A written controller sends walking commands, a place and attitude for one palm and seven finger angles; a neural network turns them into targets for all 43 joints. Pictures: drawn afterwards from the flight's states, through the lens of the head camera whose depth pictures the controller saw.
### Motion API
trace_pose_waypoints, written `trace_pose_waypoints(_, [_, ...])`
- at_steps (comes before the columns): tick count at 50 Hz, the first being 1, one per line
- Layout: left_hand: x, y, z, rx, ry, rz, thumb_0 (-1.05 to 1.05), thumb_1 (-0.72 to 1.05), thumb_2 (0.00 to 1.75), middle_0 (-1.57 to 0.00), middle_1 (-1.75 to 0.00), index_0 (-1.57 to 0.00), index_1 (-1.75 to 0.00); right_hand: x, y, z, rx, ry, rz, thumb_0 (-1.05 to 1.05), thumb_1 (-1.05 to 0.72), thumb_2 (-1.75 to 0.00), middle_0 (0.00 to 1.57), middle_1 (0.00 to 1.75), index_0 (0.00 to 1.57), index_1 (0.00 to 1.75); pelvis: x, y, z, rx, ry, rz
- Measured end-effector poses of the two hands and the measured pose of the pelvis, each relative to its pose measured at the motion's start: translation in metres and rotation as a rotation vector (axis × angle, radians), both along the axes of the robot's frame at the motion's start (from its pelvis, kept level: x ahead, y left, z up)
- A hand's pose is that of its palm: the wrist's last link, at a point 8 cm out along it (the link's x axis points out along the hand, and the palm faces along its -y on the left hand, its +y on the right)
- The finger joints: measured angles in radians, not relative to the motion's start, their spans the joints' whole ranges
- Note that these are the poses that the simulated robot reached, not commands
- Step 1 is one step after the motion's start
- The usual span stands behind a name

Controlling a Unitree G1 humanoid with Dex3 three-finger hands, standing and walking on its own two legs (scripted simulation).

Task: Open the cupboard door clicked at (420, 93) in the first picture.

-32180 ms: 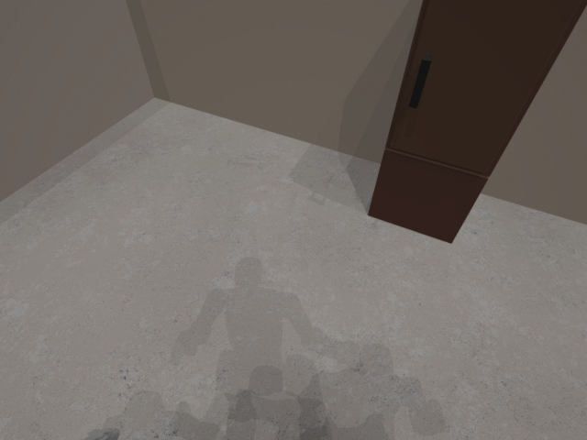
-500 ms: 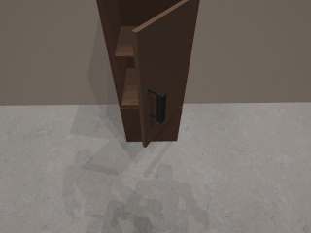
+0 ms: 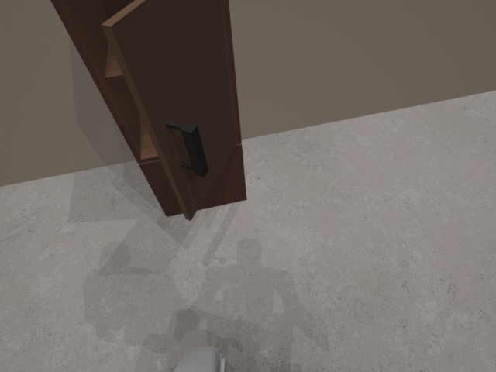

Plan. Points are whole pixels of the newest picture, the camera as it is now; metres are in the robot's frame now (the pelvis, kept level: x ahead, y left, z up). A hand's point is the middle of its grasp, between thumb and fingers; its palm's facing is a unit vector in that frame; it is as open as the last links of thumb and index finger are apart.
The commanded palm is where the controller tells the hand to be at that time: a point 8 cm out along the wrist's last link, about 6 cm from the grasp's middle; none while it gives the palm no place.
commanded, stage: walk to a spot facing it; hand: left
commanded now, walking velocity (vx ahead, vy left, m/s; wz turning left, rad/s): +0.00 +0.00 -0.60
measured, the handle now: (187, 149) +0.57 +0.20 -0.05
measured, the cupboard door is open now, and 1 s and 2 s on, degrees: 54 54 54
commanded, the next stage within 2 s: none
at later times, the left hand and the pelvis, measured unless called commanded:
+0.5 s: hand out of the picture +0.11 +0.23 -0.17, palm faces -0.20 -0.95 -0.24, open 7.4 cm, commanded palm none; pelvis +0.00 +0.03 +0.00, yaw -17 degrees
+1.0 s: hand (212, 312) +0.23 +0.10 -0.16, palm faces -0.60 -0.78 -0.15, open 7.4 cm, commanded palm none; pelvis +0.03 +0.01 +0.01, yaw -36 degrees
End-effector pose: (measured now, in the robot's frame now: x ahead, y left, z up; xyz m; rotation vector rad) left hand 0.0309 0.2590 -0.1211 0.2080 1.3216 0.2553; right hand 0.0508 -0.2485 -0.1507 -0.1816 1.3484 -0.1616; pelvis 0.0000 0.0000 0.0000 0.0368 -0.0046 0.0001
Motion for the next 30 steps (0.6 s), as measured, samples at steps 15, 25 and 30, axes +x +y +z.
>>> trace_pose_waypoints(15, [0.021, -0.004, 0.006, -0.031, 0.041, -0.144, 0.01, 0.90, 0.90, -0.20, -0.30, -0.20, -0.30, 0.050, -0.001, 0.039, -0.027, -0.245, -0.113, 0.00, -0.91, -0.90, 0.20, 0.30, 0.20, 0.30, 0.002, 0.009, 0.015, 0.008, 0.035, -0.194])
trace_pose_waypoints(25, [0.087, 0.021, -0.014, -0.058, -0.025, -0.280, 0.01, 0.90, 0.90, -0.20, -0.30, -0.20, -0.30, 0.011, 0.017, 0.042, -0.099, -0.245, -0.159, 0.00, -0.91, -0.90, 0.20, 0.30, 0.20, 0.30, 0.003, 0.033, 0.003, -0.038, 0.040, -0.290])
trace_pose_waypoints(30, [0.130, 0.005, -0.003, -0.061, -0.087, -0.387, 0.01, 0.91, 0.90, -0.19, -0.30, -0.19, -0.30, -0.045, 0.014, 0.034, -0.091, -0.142, -0.246, 0.00, -0.91, -0.90, 0.21, 0.30, 0.20, 0.30, 0.001, 0.028, 0.006, -0.071, 0.029, -0.361])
